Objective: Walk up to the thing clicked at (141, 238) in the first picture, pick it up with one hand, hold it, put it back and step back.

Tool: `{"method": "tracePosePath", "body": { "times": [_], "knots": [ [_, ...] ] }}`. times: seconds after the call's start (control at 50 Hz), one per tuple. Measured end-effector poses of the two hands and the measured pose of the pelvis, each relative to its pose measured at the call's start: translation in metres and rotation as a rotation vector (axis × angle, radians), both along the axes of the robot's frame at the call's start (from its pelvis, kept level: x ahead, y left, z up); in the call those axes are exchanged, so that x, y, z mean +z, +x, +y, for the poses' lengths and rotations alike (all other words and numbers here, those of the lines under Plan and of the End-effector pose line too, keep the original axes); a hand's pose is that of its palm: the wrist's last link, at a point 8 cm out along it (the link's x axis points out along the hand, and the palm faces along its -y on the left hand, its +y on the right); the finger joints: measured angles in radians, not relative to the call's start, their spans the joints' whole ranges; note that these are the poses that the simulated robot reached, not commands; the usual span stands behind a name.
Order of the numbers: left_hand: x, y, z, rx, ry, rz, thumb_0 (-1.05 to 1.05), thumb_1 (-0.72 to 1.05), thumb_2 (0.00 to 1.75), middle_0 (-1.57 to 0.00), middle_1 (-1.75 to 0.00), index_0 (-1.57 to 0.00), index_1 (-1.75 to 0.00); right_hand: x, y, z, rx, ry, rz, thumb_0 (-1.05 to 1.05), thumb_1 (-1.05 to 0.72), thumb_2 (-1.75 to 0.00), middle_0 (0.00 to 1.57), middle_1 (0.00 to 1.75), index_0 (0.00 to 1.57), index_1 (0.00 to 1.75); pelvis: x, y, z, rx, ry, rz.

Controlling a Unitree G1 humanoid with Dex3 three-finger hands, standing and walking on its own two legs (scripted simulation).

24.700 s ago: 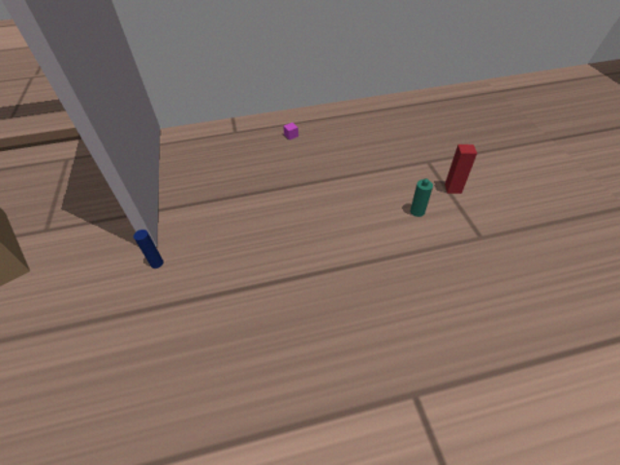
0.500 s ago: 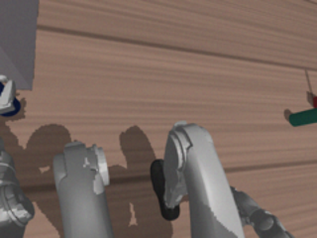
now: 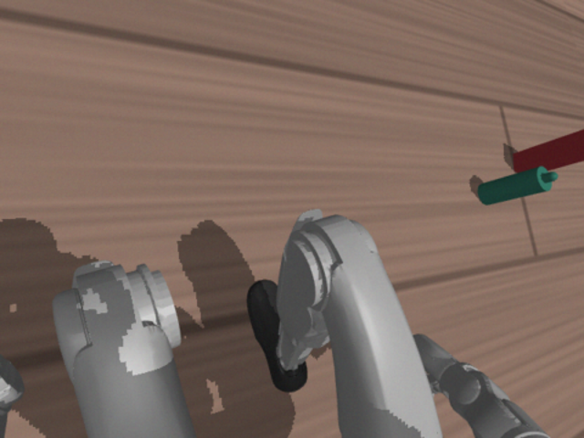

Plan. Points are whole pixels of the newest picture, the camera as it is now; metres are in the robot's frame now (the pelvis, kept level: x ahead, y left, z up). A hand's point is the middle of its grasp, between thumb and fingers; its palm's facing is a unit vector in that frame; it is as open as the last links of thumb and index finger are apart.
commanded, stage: lower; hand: left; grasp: from the side
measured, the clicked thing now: out of the picture +0.45 +0.32 -0.16
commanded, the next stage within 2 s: loosen in 0.70 s
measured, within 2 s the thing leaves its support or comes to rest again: neither
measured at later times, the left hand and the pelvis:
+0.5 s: hand out of the picture +0.45 +0.30 -0.17, palm faces +0.44 -0.90 -0.01, open 7.2 cm; pelvis +0.00 +0.01 +0.00, yaw -2 degrees
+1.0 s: hand out of the picture +0.45 +0.30 -0.18, palm faces +0.45 -0.89 +0.01, open 7.3 cm; pelvis -0.01 +0.01 +0.00, yaw -3 degrees
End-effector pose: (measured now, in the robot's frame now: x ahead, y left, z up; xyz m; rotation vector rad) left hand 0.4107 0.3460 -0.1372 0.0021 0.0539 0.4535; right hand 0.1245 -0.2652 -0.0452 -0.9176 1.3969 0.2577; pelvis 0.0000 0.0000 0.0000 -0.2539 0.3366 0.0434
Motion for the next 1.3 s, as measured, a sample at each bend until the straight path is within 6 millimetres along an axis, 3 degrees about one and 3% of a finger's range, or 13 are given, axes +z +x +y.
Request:
{"method": "tracePosePath", "body": {
  "times": [0.34,0.9,1.06,1.3],
  "knots": [
    [-0.021,-0.003,-0.004,0.016,-0.02,0.003,0.0,-0.06,1.12,-0.9,-1.08,-0.89,-1.06,0.01,0.002,0.004,0.074,-0.041,0.01,0.0,-0.9,-0.9,0.2,0.3,0.21,0.3,-0.003,-0.004,0.003,-0.017,-0.027,-0.043],
    [-0.04,-0.003,-0.008,-0.003,-0.022,0.004,0.0,-0.05,1.11,-0.9,-1.07,-0.89,-1.06,0.018,0.006,0.017,0.148,-0.079,0.019,-0.01,-0.89,-0.9,0.2,0.3,0.21,0.3,-0.004,-0.008,0.01,-0.036,-0.064,-0.088],
    [-0.038,-0.001,-0.005,0.01,-0.017,-0.025,0.0,-0.04,0.86,-0.92,-0.95,-0.91,-0.93,0.02,0.001,0.019,0.144,-0.087,0.039,-0.01,-0.9,-0.89,0.2,0.3,0.21,0.3,-0.003,-0.007,0.011,-0.039,-0.072,-0.087],
    [-0.032,-0.007,-0.013,-0.044,-0.008,-0.023,-0.01,-0.26,0.41,-0.69,-0.56,-0.71,-0.58,0.021,0.002,0.019,0.149,-0.077,0.025,-0.01,-0.91,-0.9,0.2,0.3,0.21,0.3,-0.001,-0.009,0.01,-0.039,-0.069,-0.089]
  ]
}}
